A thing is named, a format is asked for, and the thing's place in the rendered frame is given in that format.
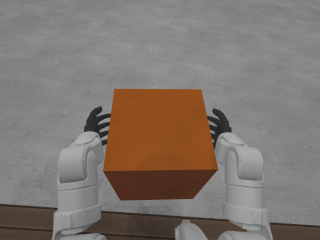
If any carton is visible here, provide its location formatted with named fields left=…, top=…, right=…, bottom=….
left=103, top=89, right=218, bottom=201

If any robot left hand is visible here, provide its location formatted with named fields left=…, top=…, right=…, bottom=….
left=84, top=106, right=111, bottom=146

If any robot right thigh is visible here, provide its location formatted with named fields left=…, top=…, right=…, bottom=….
left=174, top=223, right=208, bottom=240

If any right robot shin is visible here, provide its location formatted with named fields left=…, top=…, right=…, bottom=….
left=181, top=220, right=191, bottom=224

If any robot right hand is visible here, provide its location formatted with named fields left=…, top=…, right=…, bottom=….
left=207, top=108, right=232, bottom=150

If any robot left forearm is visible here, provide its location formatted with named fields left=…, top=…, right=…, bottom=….
left=52, top=131, right=104, bottom=240

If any robot right forearm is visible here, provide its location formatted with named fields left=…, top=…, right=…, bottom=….
left=215, top=132, right=273, bottom=240

